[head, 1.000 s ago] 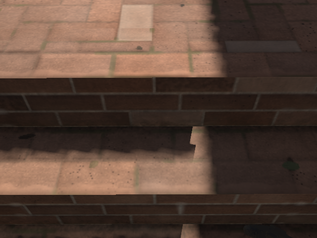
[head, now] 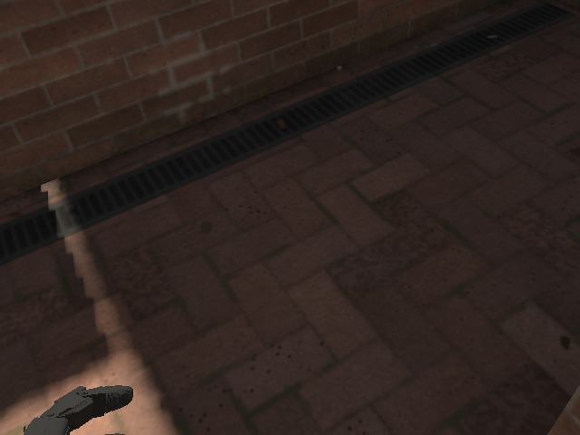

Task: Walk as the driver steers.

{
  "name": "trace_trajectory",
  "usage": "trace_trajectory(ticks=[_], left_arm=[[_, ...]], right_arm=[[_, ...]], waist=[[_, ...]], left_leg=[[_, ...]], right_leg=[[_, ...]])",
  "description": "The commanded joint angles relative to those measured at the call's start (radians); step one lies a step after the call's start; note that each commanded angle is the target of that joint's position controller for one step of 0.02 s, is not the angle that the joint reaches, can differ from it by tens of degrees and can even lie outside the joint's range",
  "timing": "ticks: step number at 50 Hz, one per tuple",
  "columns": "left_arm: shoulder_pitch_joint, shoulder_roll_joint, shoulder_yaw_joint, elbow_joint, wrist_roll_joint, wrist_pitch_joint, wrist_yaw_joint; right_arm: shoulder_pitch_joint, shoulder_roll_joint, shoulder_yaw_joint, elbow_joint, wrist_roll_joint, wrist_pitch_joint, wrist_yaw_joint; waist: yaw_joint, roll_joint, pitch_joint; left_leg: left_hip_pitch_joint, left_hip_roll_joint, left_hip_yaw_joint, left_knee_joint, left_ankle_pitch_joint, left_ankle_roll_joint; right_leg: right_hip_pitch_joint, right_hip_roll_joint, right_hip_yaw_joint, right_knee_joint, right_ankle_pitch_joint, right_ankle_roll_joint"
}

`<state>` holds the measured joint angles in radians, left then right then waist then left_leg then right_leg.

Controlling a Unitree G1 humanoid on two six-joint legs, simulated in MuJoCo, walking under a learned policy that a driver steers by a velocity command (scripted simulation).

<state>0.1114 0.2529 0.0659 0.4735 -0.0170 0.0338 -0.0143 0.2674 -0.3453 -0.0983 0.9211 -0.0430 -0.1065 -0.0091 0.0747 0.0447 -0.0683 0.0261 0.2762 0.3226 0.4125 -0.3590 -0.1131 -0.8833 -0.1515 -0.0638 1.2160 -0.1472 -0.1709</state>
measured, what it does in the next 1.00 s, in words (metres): climbs, turning right: right foot, then left foot 0.21 m higher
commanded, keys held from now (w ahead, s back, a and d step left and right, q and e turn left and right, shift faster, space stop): w+e+shift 0.54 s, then w+shift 0.46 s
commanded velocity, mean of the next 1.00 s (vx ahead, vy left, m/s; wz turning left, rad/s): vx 0.25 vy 0.36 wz -0.73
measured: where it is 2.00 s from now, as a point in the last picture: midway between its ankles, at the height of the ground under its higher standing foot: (239, 392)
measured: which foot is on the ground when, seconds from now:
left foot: down 0.00-0.02, up 0.04-0.50, down 0.52-0.84, up 0.86-1.00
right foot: up 0.00-0.04, down 0.06-0.54, up 0.56-0.80, down 0.82-1.00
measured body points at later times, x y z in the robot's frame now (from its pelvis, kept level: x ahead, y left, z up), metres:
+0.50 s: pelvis +0.13 +0.05 +0.04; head +0.17 -0.02 +0.48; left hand +0.25 +0.34 -0.04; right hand +0.34 -0.20 -0.02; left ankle +0.26 +0.17 -0.50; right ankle +0.12 -0.16 -0.72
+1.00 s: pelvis +0.20 +0.09 +0.21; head +0.21 +0.03 +0.65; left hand +0.43 +0.20 +0.11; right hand +0.22 -0.22 +0.10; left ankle +0.26 +0.18 -0.36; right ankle +0.09 +0.07 -0.51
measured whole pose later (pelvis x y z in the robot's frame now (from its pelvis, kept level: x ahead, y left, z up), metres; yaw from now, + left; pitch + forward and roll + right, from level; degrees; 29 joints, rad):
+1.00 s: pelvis +0.20 +0.09 +0.21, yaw -42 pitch +4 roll +4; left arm 0.33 0.14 0.01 0.63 0.03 -0.04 0.12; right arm 0.05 -0.24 -0.01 0.55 -0.06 0.16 0.03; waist 0.04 0.02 0.02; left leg -0.79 -0.02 0.10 1.57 -0.45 -0.02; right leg -0.29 0.02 0.09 0.70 -0.49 -0.05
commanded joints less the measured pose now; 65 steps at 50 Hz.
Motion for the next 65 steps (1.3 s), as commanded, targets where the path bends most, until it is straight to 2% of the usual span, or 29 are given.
trace_trajectory(ticks=[1,2,3,4,5,7,10,13,16,19,22,25,26,27,28,29,30,32,35,39,41,43,44,45,48,53,62,64,65], left_arm=[[0.465,0.128,0.063,0.111,-0.013,-0.043,0.0],[0.691,0.091,0.089,0.287,0.0,-0.01,0.037],[0.493,0.21,0.087,0.291,0.043,0.023,0.066],[0.377,0.296,0.082,0.176,0.032,0.024,0.091],[0.399,0.354,0.122,0.204,0.025,0.011,0.117],[0.263,0.325,0.134,0.243,0.05,0.013,0.14],[0.296,0.212,0.127,0.303,0.066,-0.015,0.153],[0.324,0.15,0.108,0.328,0.072,-0.019,0.155],[0.402,0.223,0.123,0.336,0.094,-0.044,0.167],[0.396,0.148,0.089,0.307,0.046,-0.031,0.14],[0.265,0.227,0.112,0.256,0.063,-0.043,0.15],[0.219,0.225,0.115,0.257,0.053,-0.045,0.134],[0.22,0.198,0.109,0.257,0.057,-0.064,0.121],[0.041,0.189,0.109,0.159,0.077,-0.075,0.095],[-0.222,0.086,0.073,0.028,0.102,-0.081,0.075],[-0.189,-0.058,0.044,0.03,0.138,-0.076,0.071],[-0.021,-0.08,0.041,0.071,0.161,-0.063,0.075],[0.192,0.073,0.084,0.096,0.146,-0.04,0.064],[0.148,0.066,0.063,0.088,0.118,0.002,0.088],[-0.023,-0.013,0.005,0.026,0.066,-0.048,0.07],[0.168,-0.06,-0.023,0.11,0.022,-0.068,0.058],[0.274,0.06,0.011,0.136,0.048,-0.103,0.069],[0.266,0.121,0.02,0.091,0.042,-0.101,0.104],[0.25,0.107,0.012,0.056,0.039,-0.088,0.132],[0.173,0.102,0.016,0.056,0.04,-0.089,0.164],[0.246,0.077,0.012,0.148,0.051,-0.108,0.105],[0.074,0.146,0.039,0.165,0.04,-0.118,0.089],[0.009,0.149,0.042,0.139,0.045,-0.095,0.086],[-0.055,0.044,0.017,0.111,0.077,-0.071,0.073]], right_arm=[[-0.229,-0.147,-0.011,-0.147,0.022,0.036,0.054],[-0.325,-0.061,-0.004,-0.277,-0.004,0.091,0.043],[-0.228,0.116,0.051,-0.314,-0.009,0.105,0.071],[-0.096,0.163,0.07,-0.382,0.024,0.07,0.083],[0.02,0.155,0.078,-0.387,0.038,0.062,0.082],[-0.175,0.118,0.087,-0.486,0.022,0.045,0.072],[-0.297,0.056,0.054,-0.56,0.022,0.067,0.076],[-0.312,0.123,0.071,-0.568,0.002,0.108,0.067],[-0.401,0.185,0.098,-0.613,-0.016,0.146,0.058],[-0.429,0.181,0.111,-0.594,-0.03,0.188,0.062],[-0.471,0.229,0.137,-0.635,0.057,0.215,0.044],[-0.228,0.222,0.128,-0.587,0.044,0.218,0.044],[-0.072,0.159,0.097,-0.555,0.015,0.212,0.04],[0.136,0.071,0.072,-0.506,-0.011,0.199,0.034],[0.179,-0.077,0.044,-0.467,-0.04,0.211,0.015],[-0.026,-0.048,0.056,-0.515,0.005,0.19,0.018],[-0.252,-0.014,0.062,-0.547,0.03,0.16,0.014],[-0.541,0.123,0.088,-0.551,0.036,0.164,-0.044],[-0.317,0.17,0.108,-0.497,0.019,0.141,-0.064],[-0.18,0.071,0.085,-0.432,-0.005,0.129,-0.07],[-0.196,0.086,0.077,-0.405,0.004,0.174,-0.082],[-0.33,0.061,0.068,-0.503,0.02,0.173,-0.028],[-0.372,0.076,0.081,-0.55,0.006,0.172,0.001],[-0.44,0.064,0.08,-0.569,-0.008,0.172,0.016],[-0.399,0.096,0.099,-0.554,-0.008,0.203,0.059],[-0.374,0.103,0.106,-0.504,-0.031,0.234,0.044],[-0.136,0.002,0.036,-0.462,0.003,0.253,0.027],[0.063,-0.036,0.002,-0.414,0.012,0.234,0.041],[0.203,-0.005,0.011,-0.342,0.027,0.216,0.046]], waist=[[0.244,0.017,-0.188],[0.257,0.059,-0.007],[-0.013,-0.057,0.127],[-0.102,-0.16,-0.114],[-0.068,-0.313,-0.288],[-0.024,-0.247,-0.156],[-0.021,-0.171,-0.141],[-0.028,-0.126,-0.106],[-0.018,-0.178,-0.077],[-0.008,0.008,0.064],[-0.013,-0.273,0.106],[-0.086,-0.54,0.032],[-0.156,-0.46,-0.07],[-0.292,-0.1,-0.142],[-0.401,0.604,-0.176],[-0.277,0.625,-0.168],[-0.119,0.434,-0.134],[0.132,0.196,0.011],[0.005,-0.083,0.028],[-0.098,0.065,0.037],[0.008,-0.04,0.0],[0.052,-0.35,0.06],[0.052,-0.341,0.043],[0.046,-0.175,0.045],[-0.019,-0.09,-0.018],[-0.041,-0.109,-0.019],[-0.167,-0.283,-0.023],[-0.286,-0.084,-0.015],[-0.307,0.13,0.004]], left_leg=[[-0.081,-0.016,-0.014,0.337,0.715,0.215],[-0.158,-0.21,0.013,0.683,0.158,0.15],[-0.681,-0.244,-0.156,1.258,-0.051,0.095],[-0.768,-0.252,-0.309,1.598,-0.044,0.039],[-0.841,-0.29,-0.335,1.722,0.052,-0.012],[-0.999,-0.283,-0.38,1.736,0.134,0.013],[-0.961,-0.31,-0.479,1.613,0.238,0.086],[-1.042,-0.322,-0.446,1.782,0.145,0.126],[-1.241,-0.302,-0.516,2.136,-0.112,0.18],[-1.23,-0.204,-0.334,1.692,-0.054,0.169],[-0.736,-0.256,-0.201,1.217,-0.164,0.191],[-0.359,-0.408,-0.148,0.991,-0.44,0.23],[-0.311,-0.463,-0.178,0.857,-0.541,0.246],[-0.109,-0.31,-0.486,0.633,-0.546,0.333],[-0.198,-0.026,-1.034,0.072,-0.782,0.517],[-0.387,0.013,-1.227,-0.155,-0.761,0.576],[-0.486,0.098,-1.248,-0.15,-0.647,0.586],[-0.776,0.015,-0.892,0.155,-0.538,0.412],[-0.638,-0.036,-0.574,0.411,-0.147,0.358],[-0.485,-0.053,-0.439,0.417,0.307,0.356],[-0.43,-0.199,-0.19,0.545,0.097,0.289],[-0.877,-0.241,-0.137,0.859,-0.196,0.159],[-1.068,-0.266,-0.167,1.001,-0.236,0.093],[-1.17,-0.261,-0.248,1.152,-0.201,0.079],[-1.18,-0.24,-0.318,1.216,-0.083,0.088],[-1.004,-0.326,-0.194,1.059,0.02,0.078],[-0.369,-0.315,-0.171,0.412,0.169,0.225],[-0.183,-0.354,-0.193,0.068,0.225,0.311],[0.026,-0.279,-0.337,0.139,0.371,0.393]], right_leg=[[0.698,0.185,-0.09,-0.44,-0.11,-0.012],[0.783,0.155,0.136,-0.948,0.181,0.221],[0.875,0.052,0.304,-0.593,0.678,0.356],[0.944,-0.067,0.602,-0.645,1.504,0.33],[1.108,-0.111,0.863,-0.837,1.352,0.22],[1.054,0.04,0.713,-0.825,0.326,0.019],[1.049,-0.021,0.68,-0.903,0.259,0.009],[0.95,-0.071,0.657,-0.898,0.315,-0.029],[0.917,-0.168,0.762,-0.978,0.295,-0.1],[0.742,-0.061,0.585,-0.998,0.041,0.036],[0.401,-0.03,0.408,-1.239,0.279,0.113],[0.38,-0.02,0.285,-1.28,0.523,0.123],[0.498,-0.015,0.277,-1.085,0.846,0.116],[0.196,0.117,0.243,-0.686,0.719,0.15],[-0.104,0.305,0.172,-0.049,-0.327,0.141],[-0.131,0.327,0.343,0.43,-0.621,0.117],[-0.101,0.314,0.361,0.712,-0.531,0.101],[0.188,0.186,0.253,0.656,-0.24,0.121],[0.225,0.19,0.115,0.49,-0.249,0.154],[0.249,0.206,0.099,0.105,-0.412,0.133],[0.571,0.199,-0.117,-0.73,0.024,0.181],[0.892,0.001,0.353,-0.706,0.533,0.17],[0.892,-0.201,0.771,-0.753,0.677,0.071],[0.948,-0.249,0.828,-0.749,0.682,0.042],[0.993,-0.131,0.556,-0.67,0.529,0.088],[0.876,-0.03,0.388,-0.705,0.451,0.082],[0.749,-0.02,0.116,-0.762,0.449,0.116],[0.685,0.12,-0.014,-0.274,0.399,0.134],[0.295,0.258,-0.015,0.202,-0.373,0.136]])
Next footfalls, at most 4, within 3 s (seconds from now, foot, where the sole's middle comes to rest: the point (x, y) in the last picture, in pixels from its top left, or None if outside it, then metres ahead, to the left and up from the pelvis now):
0.06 right None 0.16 -0.16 -0.76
0.52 left None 0.31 0.16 -0.55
0.82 right None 0.12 0.05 -0.55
1.30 left None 0.43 0.10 -0.55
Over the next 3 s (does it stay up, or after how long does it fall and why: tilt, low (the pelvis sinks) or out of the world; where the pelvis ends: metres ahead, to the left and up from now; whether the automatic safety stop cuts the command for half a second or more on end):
stays up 1.25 -0.05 0.18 its command is cut before an obstacle after 0.0 s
